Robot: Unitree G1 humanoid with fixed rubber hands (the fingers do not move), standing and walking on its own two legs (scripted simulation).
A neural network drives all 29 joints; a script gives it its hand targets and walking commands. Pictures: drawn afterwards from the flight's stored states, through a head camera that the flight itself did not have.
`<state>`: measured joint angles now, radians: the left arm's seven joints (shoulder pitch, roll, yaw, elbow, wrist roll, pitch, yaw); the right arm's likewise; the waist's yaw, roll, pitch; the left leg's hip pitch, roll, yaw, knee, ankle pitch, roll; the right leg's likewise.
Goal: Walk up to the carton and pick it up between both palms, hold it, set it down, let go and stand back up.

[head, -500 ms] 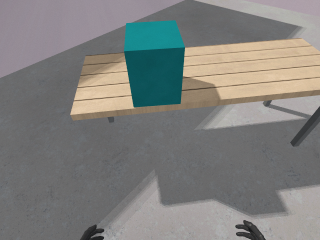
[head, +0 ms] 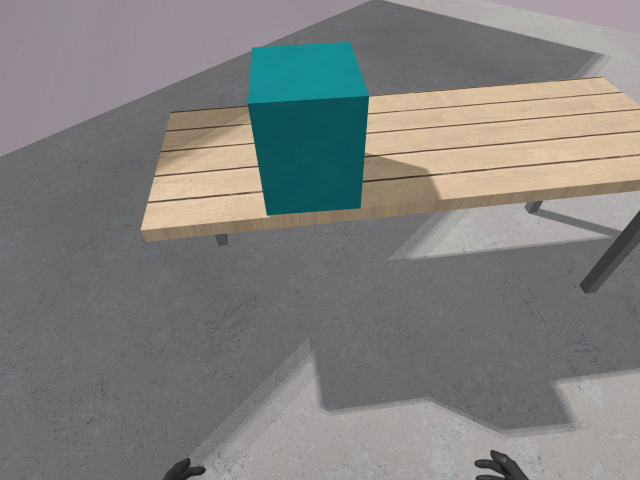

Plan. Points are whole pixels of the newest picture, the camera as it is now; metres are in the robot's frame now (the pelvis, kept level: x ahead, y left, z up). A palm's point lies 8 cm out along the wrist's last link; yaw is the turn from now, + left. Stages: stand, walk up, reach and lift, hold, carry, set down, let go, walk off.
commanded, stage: stand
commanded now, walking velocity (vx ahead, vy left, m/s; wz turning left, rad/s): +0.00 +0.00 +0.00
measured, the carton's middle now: (307, 130) +0.87 +0.04 -0.03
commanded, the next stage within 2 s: none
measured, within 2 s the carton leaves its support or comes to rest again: neither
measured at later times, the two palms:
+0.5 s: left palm out of the picture +0.10 +0.23 -0.11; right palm out of the picture +0.10 -0.23 -0.11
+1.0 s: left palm out of the picture +0.07 +0.23 -0.11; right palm out of the picture +0.07 -0.23 -0.11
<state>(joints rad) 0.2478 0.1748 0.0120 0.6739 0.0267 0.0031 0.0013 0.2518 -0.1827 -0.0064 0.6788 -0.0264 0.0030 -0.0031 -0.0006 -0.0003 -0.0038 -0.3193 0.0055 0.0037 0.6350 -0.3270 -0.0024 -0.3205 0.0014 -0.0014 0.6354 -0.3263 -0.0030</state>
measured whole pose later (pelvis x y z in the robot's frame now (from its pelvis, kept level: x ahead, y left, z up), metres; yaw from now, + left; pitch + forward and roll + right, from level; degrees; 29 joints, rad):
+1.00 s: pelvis +0.00 +0.00 +0.01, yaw +0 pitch +0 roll +0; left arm 0.28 0.17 0.04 0.81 0.02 0.00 0.02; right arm 0.28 -0.18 -0.03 0.82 -0.02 0.00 -0.02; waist 0.00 0.00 0.01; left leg -0.26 0.01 0.00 0.55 -0.29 0.00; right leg -0.26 0.00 0.00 0.55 -0.28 0.00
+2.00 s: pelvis +0.00 +0.00 +0.02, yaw +0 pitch -2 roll +0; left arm 0.30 0.12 0.02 1.11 0.01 0.00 0.04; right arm 0.31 -0.13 -0.01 1.12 -0.01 0.00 -0.04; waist 0.00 0.00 0.04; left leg -0.18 0.01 0.00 0.45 -0.23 -0.01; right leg -0.18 0.01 0.01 0.44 -0.23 0.00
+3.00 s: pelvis +0.00 +0.00 +0.02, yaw +0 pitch -1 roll +0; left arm 0.33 0.11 0.00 1.14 0.01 -0.01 0.04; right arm 0.34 -0.12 0.00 1.15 -0.01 -0.01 -0.04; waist 0.00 0.00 0.03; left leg -0.19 0.01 -0.01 0.44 -0.24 -0.01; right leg -0.18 0.01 0.01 0.44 -0.23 0.00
